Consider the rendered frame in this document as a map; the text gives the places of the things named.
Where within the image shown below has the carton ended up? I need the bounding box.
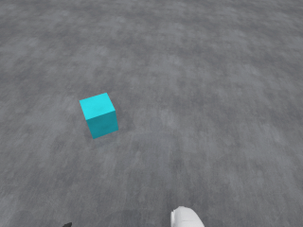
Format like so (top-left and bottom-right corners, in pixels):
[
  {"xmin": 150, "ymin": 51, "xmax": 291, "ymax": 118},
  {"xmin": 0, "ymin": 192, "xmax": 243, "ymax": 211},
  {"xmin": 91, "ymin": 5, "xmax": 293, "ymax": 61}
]
[{"xmin": 80, "ymin": 93, "xmax": 118, "ymax": 139}]

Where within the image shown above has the right robot thigh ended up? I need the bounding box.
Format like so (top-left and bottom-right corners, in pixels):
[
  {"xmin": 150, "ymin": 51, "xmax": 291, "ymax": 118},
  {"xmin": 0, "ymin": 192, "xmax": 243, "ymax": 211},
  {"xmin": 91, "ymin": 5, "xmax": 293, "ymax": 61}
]
[{"xmin": 170, "ymin": 207, "xmax": 205, "ymax": 227}]

